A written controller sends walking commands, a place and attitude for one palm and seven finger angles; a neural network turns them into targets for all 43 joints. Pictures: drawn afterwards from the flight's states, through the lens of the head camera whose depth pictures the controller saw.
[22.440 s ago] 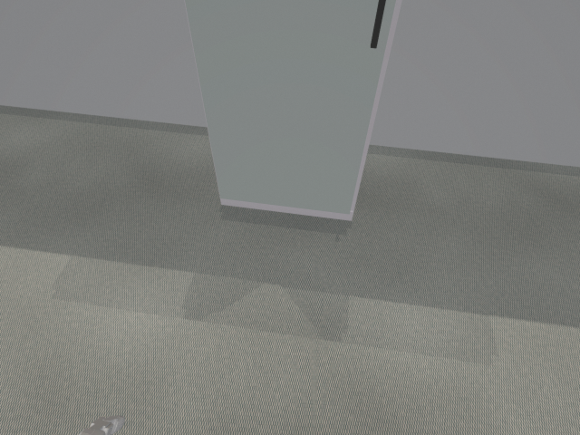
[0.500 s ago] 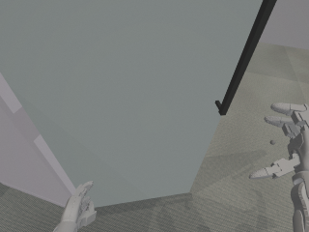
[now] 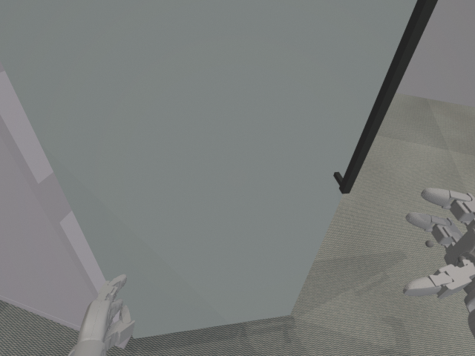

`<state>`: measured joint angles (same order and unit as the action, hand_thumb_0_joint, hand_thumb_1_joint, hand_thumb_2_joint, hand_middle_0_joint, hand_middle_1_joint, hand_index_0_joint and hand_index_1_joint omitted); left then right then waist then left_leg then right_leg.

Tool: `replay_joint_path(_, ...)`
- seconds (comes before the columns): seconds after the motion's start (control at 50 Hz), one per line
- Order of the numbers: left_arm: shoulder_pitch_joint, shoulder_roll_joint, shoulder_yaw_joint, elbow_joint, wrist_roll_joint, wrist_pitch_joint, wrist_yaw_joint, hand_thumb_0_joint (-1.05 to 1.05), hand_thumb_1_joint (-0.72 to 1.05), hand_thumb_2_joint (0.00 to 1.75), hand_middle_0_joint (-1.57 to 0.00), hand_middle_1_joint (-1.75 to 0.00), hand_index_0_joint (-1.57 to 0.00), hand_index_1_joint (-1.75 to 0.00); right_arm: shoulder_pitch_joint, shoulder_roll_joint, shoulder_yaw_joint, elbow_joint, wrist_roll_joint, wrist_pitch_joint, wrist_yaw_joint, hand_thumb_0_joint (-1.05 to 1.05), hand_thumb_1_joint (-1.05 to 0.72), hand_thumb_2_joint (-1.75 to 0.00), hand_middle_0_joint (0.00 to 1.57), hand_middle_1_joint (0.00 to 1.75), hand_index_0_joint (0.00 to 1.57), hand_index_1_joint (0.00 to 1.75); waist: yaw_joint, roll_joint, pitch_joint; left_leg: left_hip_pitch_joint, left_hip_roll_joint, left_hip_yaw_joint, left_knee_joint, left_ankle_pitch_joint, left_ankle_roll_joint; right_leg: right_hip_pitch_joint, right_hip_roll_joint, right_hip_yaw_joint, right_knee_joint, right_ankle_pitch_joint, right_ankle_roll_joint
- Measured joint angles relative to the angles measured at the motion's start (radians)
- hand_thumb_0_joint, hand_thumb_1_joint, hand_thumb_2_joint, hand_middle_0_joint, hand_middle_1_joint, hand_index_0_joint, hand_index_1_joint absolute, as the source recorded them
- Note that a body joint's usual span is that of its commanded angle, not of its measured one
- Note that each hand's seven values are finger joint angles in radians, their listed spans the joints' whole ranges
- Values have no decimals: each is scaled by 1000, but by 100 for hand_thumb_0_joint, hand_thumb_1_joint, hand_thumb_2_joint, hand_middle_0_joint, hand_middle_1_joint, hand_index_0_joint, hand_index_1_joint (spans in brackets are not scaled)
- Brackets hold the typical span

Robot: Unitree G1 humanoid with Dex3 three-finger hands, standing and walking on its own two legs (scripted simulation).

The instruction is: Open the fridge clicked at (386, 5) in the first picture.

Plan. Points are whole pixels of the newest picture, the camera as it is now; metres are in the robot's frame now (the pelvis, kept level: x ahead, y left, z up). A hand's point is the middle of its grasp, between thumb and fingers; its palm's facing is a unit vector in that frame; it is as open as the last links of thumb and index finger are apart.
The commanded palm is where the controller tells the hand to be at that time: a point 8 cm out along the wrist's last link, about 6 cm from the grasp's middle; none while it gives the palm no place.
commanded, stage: draw the hand back to the body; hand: right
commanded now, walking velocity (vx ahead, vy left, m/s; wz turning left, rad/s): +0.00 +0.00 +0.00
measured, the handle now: (377, 95) +0.45 -0.22 +0.28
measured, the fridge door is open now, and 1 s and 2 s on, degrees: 63 63 63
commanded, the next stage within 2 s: step back with the hand held close in 1.12 s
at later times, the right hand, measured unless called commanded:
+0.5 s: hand (449, 252) +0.22 -0.28 +0.16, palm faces +0.46 +0.82 -0.34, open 11.2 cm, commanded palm +0.17 -0.32 +0.17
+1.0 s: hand (465, 267) +0.20 -0.29 +0.16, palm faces +0.49 +0.80 -0.35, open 7.5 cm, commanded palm +0.15 -0.32 +0.18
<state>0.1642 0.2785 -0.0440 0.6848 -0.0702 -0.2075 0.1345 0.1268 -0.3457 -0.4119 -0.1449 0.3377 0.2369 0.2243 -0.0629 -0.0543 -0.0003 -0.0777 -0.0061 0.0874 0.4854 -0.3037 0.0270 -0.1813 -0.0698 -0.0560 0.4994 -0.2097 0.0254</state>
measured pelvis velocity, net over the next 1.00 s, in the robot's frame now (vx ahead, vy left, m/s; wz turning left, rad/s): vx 0.01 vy -0.02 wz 0.01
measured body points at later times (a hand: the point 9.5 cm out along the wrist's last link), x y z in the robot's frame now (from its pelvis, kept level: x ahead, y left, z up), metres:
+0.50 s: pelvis +0.01 -0.02 +0.01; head -0.01 +0.00 +0.46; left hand +0.19 +0.21 -0.08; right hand +0.19 -0.32 +0.18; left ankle -0.02 +0.10 -0.74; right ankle +0.04 -0.14 -0.74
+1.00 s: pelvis +0.01 -0.02 +0.01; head -0.02 -0.01 +0.46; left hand +0.20 +0.20 -0.07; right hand +0.17 -0.33 +0.18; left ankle -0.02 +0.10 -0.74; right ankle +0.04 -0.14 -0.74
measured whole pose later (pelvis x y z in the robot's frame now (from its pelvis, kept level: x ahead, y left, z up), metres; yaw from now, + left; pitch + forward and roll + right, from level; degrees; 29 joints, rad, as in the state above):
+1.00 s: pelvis +0.01 -0.02 +0.01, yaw +1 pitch -8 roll +1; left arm 0.16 0.22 -0.02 0.71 0.02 -0.15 0.09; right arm 0.44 -0.33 -0.34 -0.34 0.08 -0.08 -0.12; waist -0.08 -0.05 0.06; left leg 0.04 0.01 0.07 0.33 -0.24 0.00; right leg -0.07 -0.05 -0.08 0.39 -0.18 0.00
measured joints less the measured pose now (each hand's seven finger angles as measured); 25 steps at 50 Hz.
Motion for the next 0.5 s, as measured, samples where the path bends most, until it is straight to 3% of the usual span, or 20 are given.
replay_joint_path(0.06, -1, -6, -3, 2, 3, -9, 3, 1, 90, 90, -20, -30, -20, -30, 22, 5, 7, -35, 0, -12, -1, -1, 51, -22, 25, 113, 25, 113, -5, 2, 6, 11, 1, 2, -9, 4, 0, 9, 2, 2, -8, 3, -1)
replay_joint_path(0.14, -12, -21, 3, 4, 51, -25, -16, 1, 90, 90, -20, -30, -20, -30, 101, 1, 45, -88, -133, -139, -175, -1, 44, -26, 25, 108, 25, 108, 7, -10, 31, 33, -6, 1, -49, 25, -1, 22, -2, 2, -25, 12, -2)
replay_joint_path(0.24, 5, -38, 11, 23, 77, -13, -32, 1, 90, 90, -20, -30, -20, -30, 171, 19, 74, -114, -223, -247, -301, -1, 29, -33, 24, 100, 24, 100, -9, -12, 58, 58, -2, -8, -98, 51, -7, 50, 3, -9, -71, 32, -9)
replay_joint_path(0.34, 17, -49, 12, 58, 86, 10, -35, 1, 90, 90, -20, -30, -20, -30, 185, 28, 87, -105, -256, -299, -341, 0, 13, -41, 24, 90, 24, 90, -18, -9, 72, 85, 6, -14, -130, 62, -14, 78, 13, -18, -104, 40, -15)
replay_joint_path(0.5, 19, -56, 21, 52, 91, 33, -45, 1, 90, 90, -20, -30, -20, -30, 248, 18, 88, -147, -266, -315, -344, 0, -16, -54, 23, 73, 23, 74, -3, -1, 64, 107, 14, -33, -148, 62, -23, 107, 20, -38, -120, 31, -21)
